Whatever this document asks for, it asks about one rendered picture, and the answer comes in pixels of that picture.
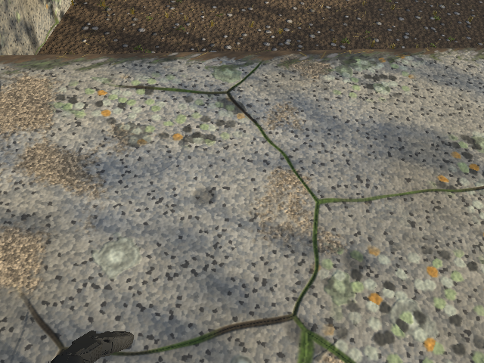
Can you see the left robot hand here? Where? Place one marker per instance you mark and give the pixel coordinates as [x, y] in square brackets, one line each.
[91, 346]

